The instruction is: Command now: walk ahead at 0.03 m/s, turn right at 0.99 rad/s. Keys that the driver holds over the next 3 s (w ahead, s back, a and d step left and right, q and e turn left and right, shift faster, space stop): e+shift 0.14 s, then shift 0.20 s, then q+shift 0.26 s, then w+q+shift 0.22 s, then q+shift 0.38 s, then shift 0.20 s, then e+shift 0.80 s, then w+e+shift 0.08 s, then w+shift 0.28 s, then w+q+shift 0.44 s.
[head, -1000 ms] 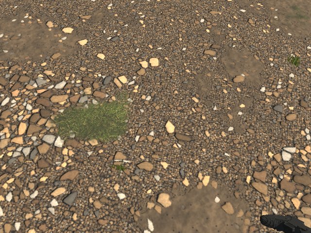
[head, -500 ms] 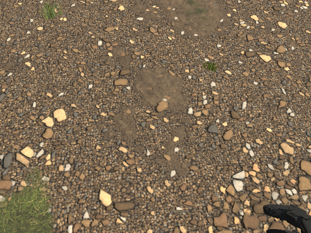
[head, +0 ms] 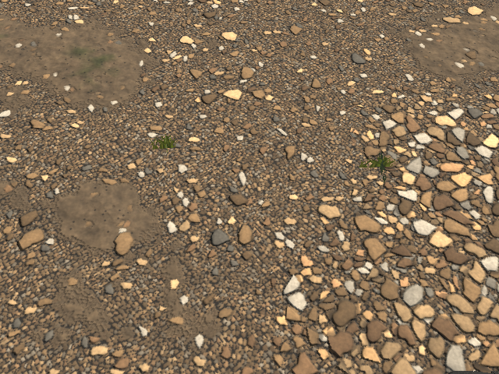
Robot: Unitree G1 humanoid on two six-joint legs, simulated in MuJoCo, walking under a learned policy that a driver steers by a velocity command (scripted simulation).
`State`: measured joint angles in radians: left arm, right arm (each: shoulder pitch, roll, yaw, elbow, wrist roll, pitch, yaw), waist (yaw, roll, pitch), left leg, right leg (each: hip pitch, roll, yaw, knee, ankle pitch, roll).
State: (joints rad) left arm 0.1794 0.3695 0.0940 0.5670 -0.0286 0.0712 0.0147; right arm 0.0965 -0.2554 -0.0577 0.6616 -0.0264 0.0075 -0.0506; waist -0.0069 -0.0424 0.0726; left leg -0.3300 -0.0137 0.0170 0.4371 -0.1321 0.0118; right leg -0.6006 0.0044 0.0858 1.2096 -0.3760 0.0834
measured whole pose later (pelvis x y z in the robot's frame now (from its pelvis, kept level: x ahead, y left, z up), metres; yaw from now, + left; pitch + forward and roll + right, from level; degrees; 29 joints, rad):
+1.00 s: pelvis +0.14 +0.01 +0.00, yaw +11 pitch +4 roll -3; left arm -0.04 0.28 0.07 0.61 0.00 -0.11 -0.04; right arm 0.50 -0.24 -0.05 0.76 0.03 0.00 -0.03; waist -0.07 -0.02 0.04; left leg -0.01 -0.02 -0.15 0.36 -0.39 0.07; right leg -0.67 0.02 0.05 0.70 -0.08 0.04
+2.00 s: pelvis +0.33 +0.04 +0.00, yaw +7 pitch +3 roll +2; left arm 0.20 0.32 0.09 0.64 -0.01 0.02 -0.01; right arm 0.09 -0.31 -0.09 0.66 -0.01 0.02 -0.04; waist 0.01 0.04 0.06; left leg -0.51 0.03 -0.01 1.15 -0.51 -0.06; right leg -0.34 0.03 -0.01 0.58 -0.29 -0.07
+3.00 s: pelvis +0.72 -0.09 +0.00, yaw -3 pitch +2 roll -3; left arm 0.28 0.28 0.06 0.71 0.01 -0.10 -0.01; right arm 0.33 -0.32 -0.06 0.73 0.06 -0.04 0.00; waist 0.01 0.05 0.01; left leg -0.57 0.10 -0.02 1.33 -0.29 0.05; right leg -0.19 -0.03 -0.10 0.46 -0.29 0.04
